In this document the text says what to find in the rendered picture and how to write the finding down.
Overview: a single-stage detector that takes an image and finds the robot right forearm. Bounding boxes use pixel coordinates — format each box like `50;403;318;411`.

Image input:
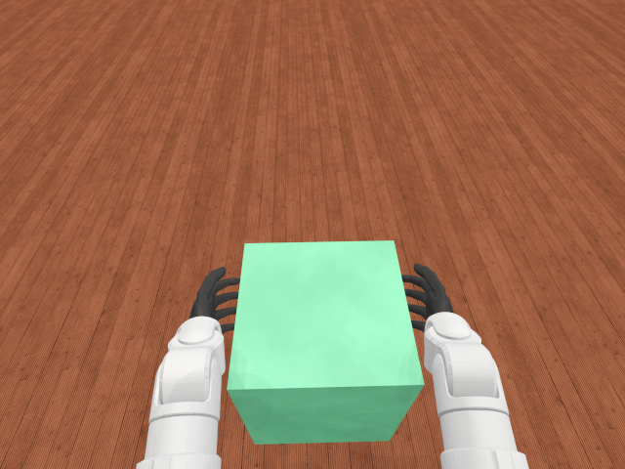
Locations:
424;312;529;469

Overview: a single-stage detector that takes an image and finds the left robot hand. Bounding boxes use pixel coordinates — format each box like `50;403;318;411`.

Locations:
189;267;240;334

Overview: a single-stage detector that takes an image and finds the right robot hand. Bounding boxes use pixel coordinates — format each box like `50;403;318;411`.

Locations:
401;263;454;332

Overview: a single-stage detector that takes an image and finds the robot left forearm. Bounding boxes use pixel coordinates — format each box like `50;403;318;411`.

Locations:
136;317;226;469

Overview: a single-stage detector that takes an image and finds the carton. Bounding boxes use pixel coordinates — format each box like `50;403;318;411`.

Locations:
227;240;425;445

